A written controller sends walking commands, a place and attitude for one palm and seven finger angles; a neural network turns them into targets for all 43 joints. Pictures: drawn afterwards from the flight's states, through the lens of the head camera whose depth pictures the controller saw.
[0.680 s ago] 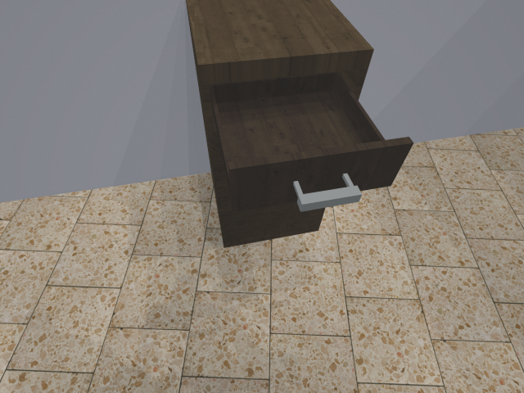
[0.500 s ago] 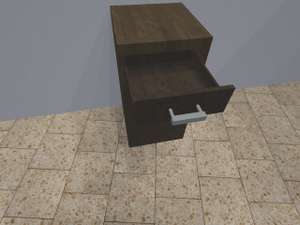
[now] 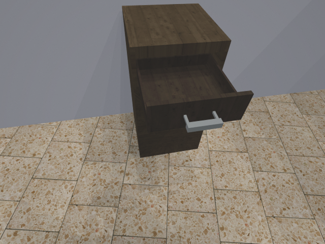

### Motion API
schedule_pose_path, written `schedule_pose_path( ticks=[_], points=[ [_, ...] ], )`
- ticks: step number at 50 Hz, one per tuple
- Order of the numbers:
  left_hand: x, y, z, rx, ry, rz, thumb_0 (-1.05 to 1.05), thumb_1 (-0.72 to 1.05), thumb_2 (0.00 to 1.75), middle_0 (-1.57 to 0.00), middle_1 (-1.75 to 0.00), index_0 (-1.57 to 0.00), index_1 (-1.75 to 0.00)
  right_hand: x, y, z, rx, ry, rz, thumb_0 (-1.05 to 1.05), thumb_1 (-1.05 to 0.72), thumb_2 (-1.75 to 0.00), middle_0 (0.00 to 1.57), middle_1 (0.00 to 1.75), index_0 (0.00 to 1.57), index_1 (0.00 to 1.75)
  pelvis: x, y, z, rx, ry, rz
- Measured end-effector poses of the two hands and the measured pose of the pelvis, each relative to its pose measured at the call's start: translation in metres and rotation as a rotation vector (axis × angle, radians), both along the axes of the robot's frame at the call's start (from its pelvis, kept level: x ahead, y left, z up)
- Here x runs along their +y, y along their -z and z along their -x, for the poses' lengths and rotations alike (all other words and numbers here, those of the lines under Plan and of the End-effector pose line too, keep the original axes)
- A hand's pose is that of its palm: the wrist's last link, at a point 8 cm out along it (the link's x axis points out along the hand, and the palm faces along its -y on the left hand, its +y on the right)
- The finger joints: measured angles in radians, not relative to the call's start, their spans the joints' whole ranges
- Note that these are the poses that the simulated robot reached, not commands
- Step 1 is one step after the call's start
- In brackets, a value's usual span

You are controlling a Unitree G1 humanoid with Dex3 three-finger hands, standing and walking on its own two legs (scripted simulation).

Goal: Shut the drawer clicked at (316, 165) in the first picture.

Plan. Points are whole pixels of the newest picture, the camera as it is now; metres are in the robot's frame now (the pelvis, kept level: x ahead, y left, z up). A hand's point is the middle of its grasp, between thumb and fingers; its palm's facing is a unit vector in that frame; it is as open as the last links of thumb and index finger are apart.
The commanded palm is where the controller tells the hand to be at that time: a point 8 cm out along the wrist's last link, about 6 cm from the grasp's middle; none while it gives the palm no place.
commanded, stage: stand and wait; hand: left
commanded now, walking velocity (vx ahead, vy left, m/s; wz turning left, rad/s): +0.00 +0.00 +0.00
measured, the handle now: (202, 120) +0.53 -0.11 -0.05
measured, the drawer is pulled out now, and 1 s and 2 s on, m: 0.29 0.29 0.29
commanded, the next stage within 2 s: look at it before walking up in 0.22 s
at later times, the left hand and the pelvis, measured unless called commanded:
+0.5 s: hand out of the picture -0.01 +0.16 -0.18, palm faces +0.02 -0.98 -0.18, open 7.4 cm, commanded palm none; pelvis -0.01 -0.01 +0.00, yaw +0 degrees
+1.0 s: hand out of the picture -0.01 +0.15 -0.18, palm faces +0.02 -0.98 -0.19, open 7.4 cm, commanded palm none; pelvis +0.00 -0.02 +0.00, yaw +0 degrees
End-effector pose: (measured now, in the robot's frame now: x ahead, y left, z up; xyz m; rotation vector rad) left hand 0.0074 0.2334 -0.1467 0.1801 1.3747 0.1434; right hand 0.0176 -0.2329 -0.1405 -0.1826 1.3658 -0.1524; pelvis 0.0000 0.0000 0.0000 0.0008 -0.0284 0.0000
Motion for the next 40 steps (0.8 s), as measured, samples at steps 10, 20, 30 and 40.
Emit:
schedule_pose_path(
  ticks=[10,20,30,40],
  points=[
    [-0.008,0.0,0.02,0.037,-0.017,0.012,0.0,0.9,0.9,-0.2,-0.3,-0.2,-0.3,0.01,0.004,0.024,0.046,0.017,-0.026,0.0,-0.91,-0.9,0.2,0.3,0.2,0.29,0.0,-0.001,0.007,0.004,-0.004,-0.002],
    [-0.017,0.001,0.024,0.035,-0.027,0.022,0.0,0.9,0.9,-0.2,-0.3,-0.2,-0.3,0.011,0.005,0.026,0.041,0.024,-0.035,0.0,-0.91,-0.9,0.2,0.3,0.2,0.29,-0.003,-0.001,0.009,0.005,-0.005,-0.004],
    [-0.027,0.002,0.024,0.035,-0.029,0.034,0.0,0.9,0.9,-0.2,-0.3,-0.2,-0.3,0.005,0.005,0.025,0.035,0.028,-0.03,0.0,-0.91,-0.9,0.2,0.3,0.2,0.29,-0.008,-0.001,0.009,0.01,-0.003,-0.004],
    [-0.031,0.001,0.024,0.043,-0.029,0.034,0.0,0.9,0.9,-0.2,-0.3,-0.2,-0.3,0.001,0.005,0.024,0.046,0.026,-0.031,0.0,-0.91,-0.9,0.2,0.3,0.2,0.29,-0.013,-0.001,0.007,0.017,-0.002,-0.004]
  ],
)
